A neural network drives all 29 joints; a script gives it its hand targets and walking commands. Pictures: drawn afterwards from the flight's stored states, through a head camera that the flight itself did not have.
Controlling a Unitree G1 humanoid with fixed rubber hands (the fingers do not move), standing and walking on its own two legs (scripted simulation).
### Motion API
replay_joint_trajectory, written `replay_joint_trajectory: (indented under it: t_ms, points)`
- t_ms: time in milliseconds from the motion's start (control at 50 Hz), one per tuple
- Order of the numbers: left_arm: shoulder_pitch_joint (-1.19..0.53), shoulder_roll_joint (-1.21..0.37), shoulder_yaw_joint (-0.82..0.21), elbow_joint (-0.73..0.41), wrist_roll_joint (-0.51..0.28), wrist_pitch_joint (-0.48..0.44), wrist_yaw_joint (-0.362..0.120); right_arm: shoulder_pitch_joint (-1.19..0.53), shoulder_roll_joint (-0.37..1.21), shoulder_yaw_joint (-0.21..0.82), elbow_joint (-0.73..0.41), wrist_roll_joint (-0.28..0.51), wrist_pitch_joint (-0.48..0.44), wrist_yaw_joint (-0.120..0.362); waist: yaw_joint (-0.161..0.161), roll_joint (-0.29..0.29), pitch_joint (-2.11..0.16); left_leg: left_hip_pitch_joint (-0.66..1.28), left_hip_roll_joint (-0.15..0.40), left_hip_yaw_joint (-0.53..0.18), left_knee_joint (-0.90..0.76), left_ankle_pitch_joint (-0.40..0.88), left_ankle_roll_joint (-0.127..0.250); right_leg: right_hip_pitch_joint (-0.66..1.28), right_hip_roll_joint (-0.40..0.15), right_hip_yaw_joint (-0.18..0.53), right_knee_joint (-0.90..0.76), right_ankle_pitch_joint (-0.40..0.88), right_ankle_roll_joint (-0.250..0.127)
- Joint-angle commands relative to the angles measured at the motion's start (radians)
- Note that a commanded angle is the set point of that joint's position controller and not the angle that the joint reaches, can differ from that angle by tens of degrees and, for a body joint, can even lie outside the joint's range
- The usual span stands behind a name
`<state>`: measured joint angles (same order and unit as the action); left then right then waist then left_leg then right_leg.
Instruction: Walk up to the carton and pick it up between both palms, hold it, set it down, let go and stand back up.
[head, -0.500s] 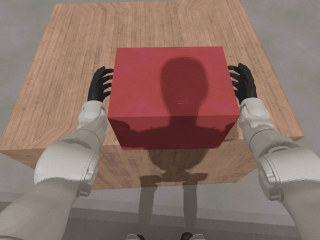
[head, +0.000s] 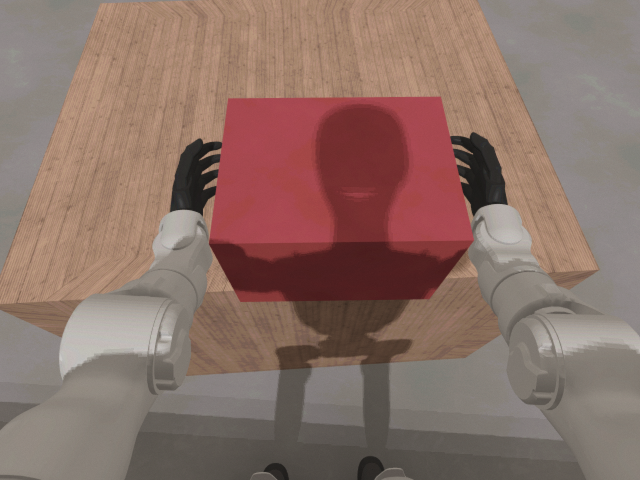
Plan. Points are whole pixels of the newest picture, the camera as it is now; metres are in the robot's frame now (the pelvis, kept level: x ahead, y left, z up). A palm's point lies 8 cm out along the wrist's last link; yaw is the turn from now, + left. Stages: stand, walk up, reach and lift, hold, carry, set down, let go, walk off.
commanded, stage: reach and lift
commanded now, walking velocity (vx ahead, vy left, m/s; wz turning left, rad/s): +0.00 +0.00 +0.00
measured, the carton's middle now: (335, 205) +0.48 -0.01 -0.01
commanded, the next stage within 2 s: none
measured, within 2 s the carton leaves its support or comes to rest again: leaves its support in 1.18 s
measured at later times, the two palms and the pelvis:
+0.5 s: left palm (191, 204) +0.46 +0.17 +0.03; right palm (486, 205) +0.44 -0.20 +0.04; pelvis +0.04 +0.01 +0.03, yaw -1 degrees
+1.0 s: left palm (183, 219) +0.44 +0.18 +0.03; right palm (485, 217) +0.42 -0.19 +0.04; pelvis +0.02 +0.01 +0.03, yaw +0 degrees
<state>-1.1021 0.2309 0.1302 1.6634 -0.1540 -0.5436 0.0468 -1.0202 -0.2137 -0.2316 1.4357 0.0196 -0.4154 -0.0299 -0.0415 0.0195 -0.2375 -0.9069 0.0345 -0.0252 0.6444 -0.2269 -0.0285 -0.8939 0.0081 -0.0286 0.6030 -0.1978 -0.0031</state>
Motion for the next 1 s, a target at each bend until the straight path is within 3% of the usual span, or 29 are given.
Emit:
replay_joint_trajectory:
  t_ms: [0,40,100,200,300,380,520,700,900,980]
  points:
    - [-0.404,-0.480,0.018,-0.130,0.232,-0.052,-0.167,-0.378,0.533,-0.014,-0.133,-0.279,-0.073,0.142,-0.005,0.024,-0.504,0.325,-0.029,0.078,-0.065,0.231,0.000,0.465,-0.041,-0.035,-0.063,0.362,0.017]
    - [-0.375,-0.484,0.061,-0.136,0.297,-0.058,-0.165,-0.318,0.553,-0.082,-0.103,-0.368,-0.085,0.164,-0.003,0.042,-0.475,0.361,-0.021,0.082,-0.086,0.246,-0.006,0.465,-0.035,-0.046,-0.087,0.358,0.014]
    - [-0.325,-0.474,0.118,-0.139,0.353,-0.043,-0.156,-0.241,0.565,-0.139,-0.062,-0.442,-0.074,0.179,-0.009,0.014,-0.391,0.364,-0.018,0.091,-0.142,0.213,0.004,0.525,-0.033,-0.051,-0.127,0.343,0.025]
    - [-0.255,-0.478,0.132,-0.187,0.391,-0.014,-0.136,-0.197,0.567,-0.159,-0.104,-0.488,-0.057,0.190,0.007,0.008,-0.384,0.465,-0.008,0.101,-0.176,0.279,-0.001,0.530,-0.021,-0.071,-0.164,0.359,0.026]
    - [-0.218,-0.512,0.101,-0.211,0.387,-0.014,-0.124,-0.172,0.578,-0.131,-0.123,-0.477,-0.074,0.189,0.001,0.015,-0.408,0.557,0.003,0.095,-0.149,0.437,-0.017,0.523,-0.013,-0.077,-0.175,0.475,0.024]
    - [-0.178,-0.535,0.104,-0.215,0.396,-0.025,-0.122,-0.153,0.592,-0.093,-0.126,-0.453,-0.098,0.180,0.024,0.005,-0.395,0.545,-0.001,0.100,-0.149,0.495,-0.022,0.569,-0.011,-0.070,-0.173,0.544,0.030]
    - [-0.179,-0.581,0.050,-0.250,0.381,-0.054,-0.119,-0.148,0.594,-0.075,-0.116,-0.448,-0.139,0.166,0.006,0.026,-0.411,0.552,0.000,0.092,-0.146,0.533,-0.037,0.568,-0.010,-0.068,-0.174,0.575,0.020]
    - [-0.180,-0.564,0.043,-0.250,0.375,-0.068,-0.127,-0.158,0.599,-0.042,-0.152,-0.451,-0.157,0.155,0.009,-0.015,-0.427,0.504,-0.011,0.100,-0.184,0.449,-0.017,0.650,-0.016,-0.061,-0.183,0.566,0.023]
    - [-0.243,-0.588,-0.011,-0.293,0.333,-0.100,-0.124,-0.194,0.611,0.013,-0.161,-0.413,-0.185,0.144,0.016,0.022,-0.484,0.525,-0.016,0.101,-0.177,0.452,-0.034,0.628,-0.007,-0.059,-0.192,0.519,0.016]
    - [-0.265,-0.582,-0.053,-0.287,0.292,-0.104,-0.130,-0.217,0.601,0.040,-0.163,-0.390,-0.182,0.139,0.013,0.008,-0.497,0.524,-0.018,0.093,-0.182,0.415,-0.029,0.622,-0.003,-0.057,-0.199,0.481,0.020]
